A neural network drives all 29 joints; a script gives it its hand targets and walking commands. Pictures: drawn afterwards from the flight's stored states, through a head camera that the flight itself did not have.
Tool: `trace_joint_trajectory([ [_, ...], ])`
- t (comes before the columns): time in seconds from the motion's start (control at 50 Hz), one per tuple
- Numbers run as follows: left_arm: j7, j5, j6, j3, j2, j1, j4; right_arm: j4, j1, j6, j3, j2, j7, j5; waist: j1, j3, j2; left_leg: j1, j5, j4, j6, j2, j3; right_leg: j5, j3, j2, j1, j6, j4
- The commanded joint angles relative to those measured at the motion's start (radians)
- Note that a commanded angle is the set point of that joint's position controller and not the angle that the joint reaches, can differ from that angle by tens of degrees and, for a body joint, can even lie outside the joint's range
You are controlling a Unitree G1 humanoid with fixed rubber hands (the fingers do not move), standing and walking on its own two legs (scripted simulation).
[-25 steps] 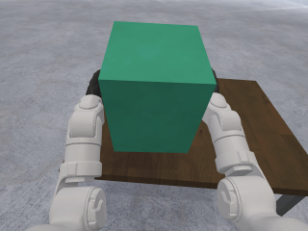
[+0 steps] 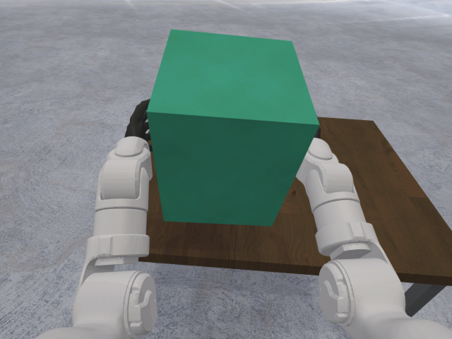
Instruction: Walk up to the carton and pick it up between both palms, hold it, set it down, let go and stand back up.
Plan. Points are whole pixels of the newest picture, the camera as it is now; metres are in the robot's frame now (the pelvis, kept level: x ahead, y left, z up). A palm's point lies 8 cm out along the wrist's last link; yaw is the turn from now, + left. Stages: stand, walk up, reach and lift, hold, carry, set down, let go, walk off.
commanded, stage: hold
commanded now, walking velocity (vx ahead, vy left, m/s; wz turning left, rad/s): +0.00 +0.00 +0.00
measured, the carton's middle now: (225, 134) +0.38 +0.02 +0.22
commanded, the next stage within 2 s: none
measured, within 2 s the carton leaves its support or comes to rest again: neither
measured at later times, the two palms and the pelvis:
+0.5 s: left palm (140, 142) +0.36 +0.16 +0.21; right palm (306, 136) +0.39 -0.13 +0.22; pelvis +0.01 +0.00 +0.00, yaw +0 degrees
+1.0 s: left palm (139, 143) +0.36 +0.16 +0.21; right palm (306, 144) +0.38 -0.13 +0.20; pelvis +0.00 +0.00 +0.00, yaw +0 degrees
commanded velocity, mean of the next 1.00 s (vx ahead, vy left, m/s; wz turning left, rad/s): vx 0.00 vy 0.00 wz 0.00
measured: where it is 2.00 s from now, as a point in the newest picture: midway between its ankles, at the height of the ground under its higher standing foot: outside the picture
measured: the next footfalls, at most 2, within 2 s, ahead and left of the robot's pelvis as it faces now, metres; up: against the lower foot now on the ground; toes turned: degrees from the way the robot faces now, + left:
none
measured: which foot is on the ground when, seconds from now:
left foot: down 0.00-1.00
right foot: down 0.00-1.00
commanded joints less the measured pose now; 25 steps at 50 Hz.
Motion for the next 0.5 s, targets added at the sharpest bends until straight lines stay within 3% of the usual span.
trace_joint_trajectory([
  [0.0,-0.202,-0.121,-0.118,-0.425,-0.553,-0.846,-0.100,-0.171,-0.801,-0.065,0.291,0.581,0.142,0.040,-0.151,-0.346,0.013,-0.010,-0.047,-0.185,-0.026,-0.042,0.004,0.012,-0.039,0.036,0.184,0.009,-0.084],
  [0.02,-0.197,-0.138,-0.119,-0.458,-0.572,-0.851,-0.111,-0.181,-0.805,-0.074,0.282,0.567,0.142,0.039,-0.165,-0.367,0.037,0.009,-0.001,-0.174,-0.041,-0.033,-0.009,0.029,-0.040,0.038,0.166,0.004,-0.081],
  [0.06,-0.186,-0.149,-0.127,-0.477,-0.573,-0.844,-0.137,-0.228,-0.821,-0.081,0.334,0.598,0.135,0.060,-0.147,-0.421,0.017,0.044,0.037,-0.155,-0.037,-0.040,0.000,0.057,-0.041,0.043,0.173,0.010,-0.085],
  [0.08,-0.185,-0.136,-0.118,-0.461,-0.580,-0.822,-0.094,-0.219,-0.829,-0.076,0.321,0.577,0.133,0.061,-0.156,-0.382,0.018,0.035,0.039,-0.156,-0.037,-0.039,-0.006,0.046,-0.041,0.045,0.163,0.005,-0.089],
  [0.1,-0.183,-0.136,-0.123,-0.462,-0.580,-0.829,-0.114,-0.238,-0.833,-0.078,0.352,0.597,0.129,0.072,-0.138,-0.402,0.004,0.047,0.059,-0.149,-0.031,-0.043,-0.001,0.057,-0.044,0.046,0.175,0.011,-0.086],
  [0.14,-0.177,-0.145,-0.119,-0.498,-0.601,-0.796,-0.150,-0.243,-0.788,-0.076,0.343,0.572,0.122,0.080,-0.168,-0.427,0.038,0.100,0.142,-0.129,-0.055,-0.036,-0.009,0.113,-0.046,0.049,0.167,0.010,-0.081],
  [0.18,-0.178,-0.144,-0.112,-0.490,-0.573,-0.764,-0.163,-0.274,-0.762,-0.069,0.377,0.573,0.111,0.093,-0.151,-0.416,0.009,0.105,0.173,-0.118,-0.044,-0.043,-0.011,0.147,-0.036,0.051,0.187,0.014,-0.084],
  [0.24,-0.181,-0.133,-0.103,-0.488,-0.559,-0.728,-0.189,-0.280,-0.712,-0.053,0.405,0.571,0.097,0.125,-0.153,-0.422,0.018,0.119,0.244,-0.097,-0.051,-0.053,-0.012,0.225,-0.029,0.051,0.221,0.019,-0.075],
  [0.26,-0.179,-0.146,-0.100,-0.502,-0.567,-0.726,-0.197,-0.338,-0.763,-0.055,0.431,0.586,0.091,0.134,-0.139,-0.451,0.005,0.131,0.278,-0.085,-0.049,-0.056,-0.007,0.251,-0.037,0.057,0.227,0.026,-0.072],
  [0.28,-0.179,-0.146,-0.101,-0.511,-0.560,-0.727,-0.238,-0.319,-0.706,-0.045,0.428,0.571,0.086,0.136,-0.164,-0.441,0.031,0.148,0.305,-0.080,-0.056,-0.054,-0.012,0.274,-0.035,0.054,0.227,0.027,-0.067],
  [0.36,-0.174,-0.169,-0.093,-0.532,-0.565,-0.725,-0.343,-0.402,-0.700,-0.030,0.456,0.571,0.073,0.168,-0.171,-0.522,0.039,0.186,0.405,-0.049,-0.070,-0.053,-0.022,0.351,-0.034,0.065,0.255,0.030,-0.050],
  [0.44,-0.181,-0.152,-0.077,-0.501,-0.540,-0.750,-0.296,-0.314,-0.658,0.007,0.413,0.547,0.079,0.151,-0.179,-0.401,0.041,0.127,0.267,-0.087,-0.069,-0.054,-0.020,0.244,-0.028,0.055,0.208,0.028,-0.064],
  [0.48,-0.182,-0.143,-0.074,-0.495,-0.540,-0.734,-0.302,-0.306,-0.646,0.012,0.417,0.560,0.084,0.147,-0.166,-0.431,0.034,0.123,0.271,-0.089,-0.062,-0.054,-0.016,0.246,-0.030,0.056,0.216,0.026,-0.065],
])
